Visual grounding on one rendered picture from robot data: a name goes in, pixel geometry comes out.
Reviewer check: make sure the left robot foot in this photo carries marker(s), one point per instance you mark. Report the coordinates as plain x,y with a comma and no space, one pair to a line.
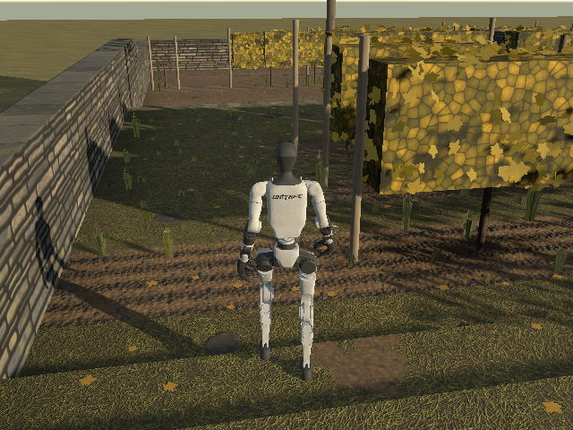
265,352

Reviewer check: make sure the right robot foot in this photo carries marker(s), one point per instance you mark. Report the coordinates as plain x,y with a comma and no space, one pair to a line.
306,374

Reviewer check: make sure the robot foot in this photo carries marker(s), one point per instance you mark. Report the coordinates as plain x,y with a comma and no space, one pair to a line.
306,374
265,352

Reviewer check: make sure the robot left hand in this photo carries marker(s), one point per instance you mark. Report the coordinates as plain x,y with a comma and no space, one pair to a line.
241,269

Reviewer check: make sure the left robot upper arm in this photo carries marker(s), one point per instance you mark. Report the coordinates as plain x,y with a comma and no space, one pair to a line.
255,203

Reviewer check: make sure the right robot upper arm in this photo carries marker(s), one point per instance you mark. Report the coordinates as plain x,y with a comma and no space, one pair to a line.
318,202

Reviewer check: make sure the left robot forearm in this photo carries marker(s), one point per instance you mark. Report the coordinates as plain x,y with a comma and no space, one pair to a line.
247,244

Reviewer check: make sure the robot right hand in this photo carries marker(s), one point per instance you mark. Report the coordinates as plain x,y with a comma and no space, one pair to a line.
322,243

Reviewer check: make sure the right robot forearm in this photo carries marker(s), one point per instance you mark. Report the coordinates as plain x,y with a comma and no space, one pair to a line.
327,233

